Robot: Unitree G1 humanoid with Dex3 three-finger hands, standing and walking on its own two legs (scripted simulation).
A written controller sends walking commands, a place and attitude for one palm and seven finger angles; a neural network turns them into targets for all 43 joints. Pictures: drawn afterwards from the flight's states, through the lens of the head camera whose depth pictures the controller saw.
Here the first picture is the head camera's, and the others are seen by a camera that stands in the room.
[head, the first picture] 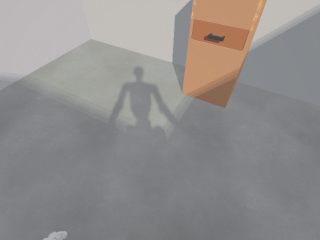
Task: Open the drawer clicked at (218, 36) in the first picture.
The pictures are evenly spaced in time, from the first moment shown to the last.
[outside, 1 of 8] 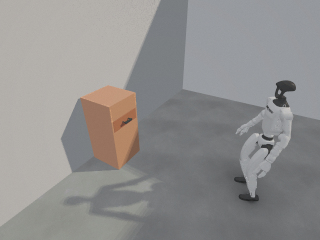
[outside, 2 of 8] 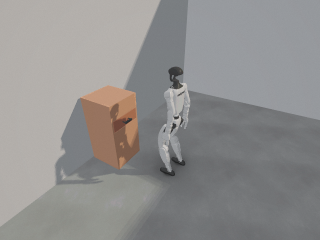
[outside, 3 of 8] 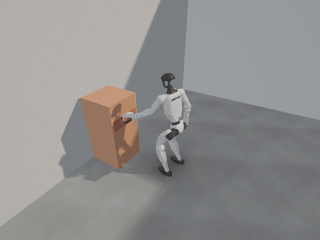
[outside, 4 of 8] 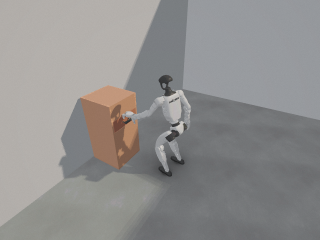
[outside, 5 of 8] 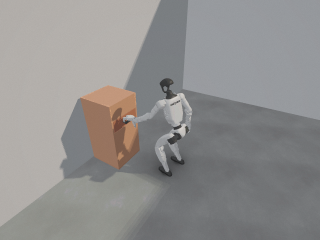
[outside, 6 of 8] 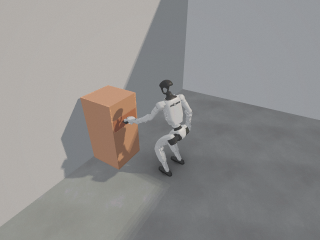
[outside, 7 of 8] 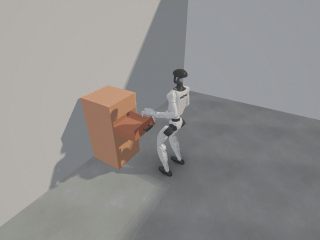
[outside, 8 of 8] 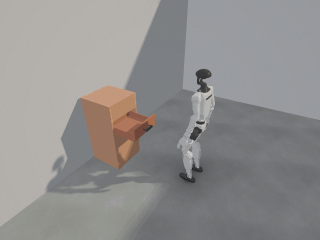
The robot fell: no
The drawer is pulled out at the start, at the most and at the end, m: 0.00 0.30 0.29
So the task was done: yes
